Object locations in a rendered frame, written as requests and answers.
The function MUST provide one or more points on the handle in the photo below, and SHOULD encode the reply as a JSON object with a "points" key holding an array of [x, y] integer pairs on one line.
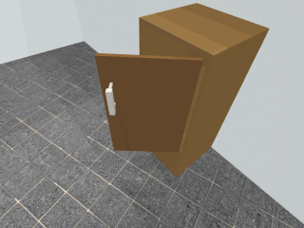
{"points": [[110, 100]]}

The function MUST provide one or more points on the cupboard door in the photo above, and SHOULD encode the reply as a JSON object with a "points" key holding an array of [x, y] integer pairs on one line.
{"points": [[152, 95]]}

